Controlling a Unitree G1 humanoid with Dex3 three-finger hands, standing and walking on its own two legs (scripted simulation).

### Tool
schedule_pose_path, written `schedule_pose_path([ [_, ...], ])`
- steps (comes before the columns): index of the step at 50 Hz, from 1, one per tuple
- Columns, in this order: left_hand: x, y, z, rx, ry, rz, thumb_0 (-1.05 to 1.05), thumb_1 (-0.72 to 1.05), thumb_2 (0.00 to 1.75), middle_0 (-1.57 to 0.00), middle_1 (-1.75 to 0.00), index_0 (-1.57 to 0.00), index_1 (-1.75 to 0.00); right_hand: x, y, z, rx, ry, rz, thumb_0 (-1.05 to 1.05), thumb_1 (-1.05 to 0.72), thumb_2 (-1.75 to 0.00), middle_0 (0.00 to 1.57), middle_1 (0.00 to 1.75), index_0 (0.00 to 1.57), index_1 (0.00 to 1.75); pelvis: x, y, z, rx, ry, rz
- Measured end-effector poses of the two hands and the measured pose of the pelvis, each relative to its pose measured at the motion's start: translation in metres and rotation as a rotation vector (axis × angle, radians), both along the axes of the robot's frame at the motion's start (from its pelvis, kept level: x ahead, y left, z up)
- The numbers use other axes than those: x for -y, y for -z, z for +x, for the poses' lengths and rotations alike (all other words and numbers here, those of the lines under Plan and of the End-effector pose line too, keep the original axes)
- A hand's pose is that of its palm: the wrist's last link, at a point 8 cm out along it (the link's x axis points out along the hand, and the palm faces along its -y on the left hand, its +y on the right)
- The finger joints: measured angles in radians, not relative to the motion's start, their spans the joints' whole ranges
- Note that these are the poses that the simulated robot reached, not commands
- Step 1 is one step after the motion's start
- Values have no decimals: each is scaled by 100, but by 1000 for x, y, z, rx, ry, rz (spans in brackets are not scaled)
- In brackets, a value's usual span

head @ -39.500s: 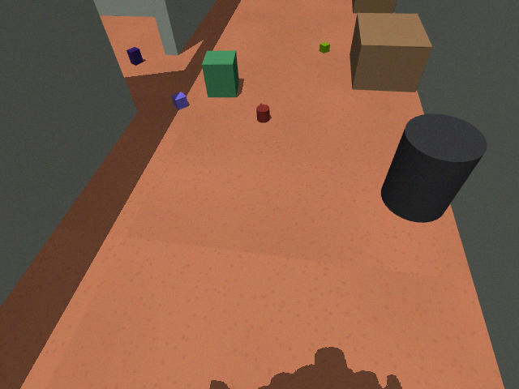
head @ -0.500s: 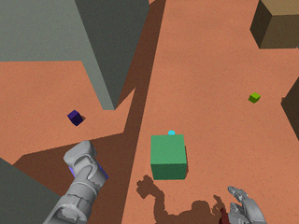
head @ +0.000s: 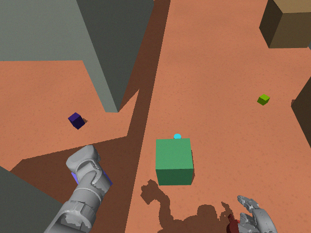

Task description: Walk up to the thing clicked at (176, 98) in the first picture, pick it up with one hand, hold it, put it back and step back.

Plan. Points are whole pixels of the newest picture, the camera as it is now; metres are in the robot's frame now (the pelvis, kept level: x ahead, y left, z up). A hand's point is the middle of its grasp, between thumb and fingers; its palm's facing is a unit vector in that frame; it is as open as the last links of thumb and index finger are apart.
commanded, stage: crouch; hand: left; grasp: from above
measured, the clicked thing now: (92, 178) +0.29 +0.24 -0.08
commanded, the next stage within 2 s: lower in 1.86 s
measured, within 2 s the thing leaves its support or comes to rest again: neither
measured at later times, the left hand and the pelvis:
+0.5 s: hand (105, 186) +0.31 +0.24 -0.19, palm faces -0.39 -0.21 -0.90, open 10.6 cm; pelvis -0.03 +0.00 -0.07, yaw -1 degrees
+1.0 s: hand (119, 190) +0.37 +0.25 -0.42, palm faces -0.31 -0.28 -0.91, open 10.5 cm; pelvis -0.08 +0.01 -0.28, yaw -3 degrees
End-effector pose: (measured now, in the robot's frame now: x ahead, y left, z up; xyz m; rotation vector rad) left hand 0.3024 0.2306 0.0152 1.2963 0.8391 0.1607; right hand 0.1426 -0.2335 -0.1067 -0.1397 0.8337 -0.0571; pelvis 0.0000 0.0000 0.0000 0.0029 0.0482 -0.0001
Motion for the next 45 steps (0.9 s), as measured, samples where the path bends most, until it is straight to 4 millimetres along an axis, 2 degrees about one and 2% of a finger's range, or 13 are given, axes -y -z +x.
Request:
schedule_pose_path([
  [5, 0, 8, -3, -9, 11, 24, 0, -12, 57, -71, -57, -70, -57, 1, 1, -4, -11, 1, -4, 2, -90, -90, 20, 30, 19, 30, 0, 0, 0, -2, -1, 0],
  [11, 0, 32, -8, -39, 4, 38, 0, -11, 55, -70, -57, -70, -57, 5, 4, -16, -41, 6, -18, 1, -89, -90, 20, 30, 20, 30, 0, 3, -3, -18, -1, -1],
  [16, -2, 61, -10, -84, -1, 47, 0, -10, 53, -69, -58, -69, -57, 12, 11, -38, -102, 25, -44, 1, -89, -90, 20, 30, 20, 30, 1, 9, -7, -62, -1, -4],
  [20, -4, 93, -5, -90, 21, 54, 0, -9, 51, -69, -57, -68, -57, 22, 26, -65, -174, 45, -80, 1, -89, -90, 20, 30, 20, 30, 1, 25, -14, -136, 1, -9],
  [23, -5, 123, 4, -64, 50, 64, 0, -9, 51, -69, -57, -69, -57, 31, 47, -87, -234, 58, -113, 1, -89, -90, 20, 30, 20, 30, 0, 48, -22, -211, 4, -13],
  [27, -4, 169, 18, -14, 84, 86, 0, -10, 51, -69, -57, -69, -57, 38, 84, -115, -303, 89, -141, 1, -89, -90, 20, 30, 20, 30, -3, 87, -34, -307, 10, -20],
  [33, -5, 237, 34, 21, 41, 98, 0, -10, 57, -69, -58, -69, -58, 33, 150, -149, -386, 109, -137, 1, -89, -90, 19, 30, 19, 30, -6, 149, -52, -433, 14, -31],
  [39, -7, 298, 46, 27, -72, 60, 1, -10, 57, -68, -59, -68, -59, 17, 214, -169, -437, 91, -96, 1, -90, -90, 20, 30, 19, 30, -6, 202, -67, -521, 20, -36],
  [45, -13, 347, 59, 22, -86, 21, 0, -10, 57, -68, -59, -68, -59, 7, 265, -177, -454, 80, -70, 1, -90, -90, 20, 30, 20, 30, -7, 248, -75, -557, 24, -48],
])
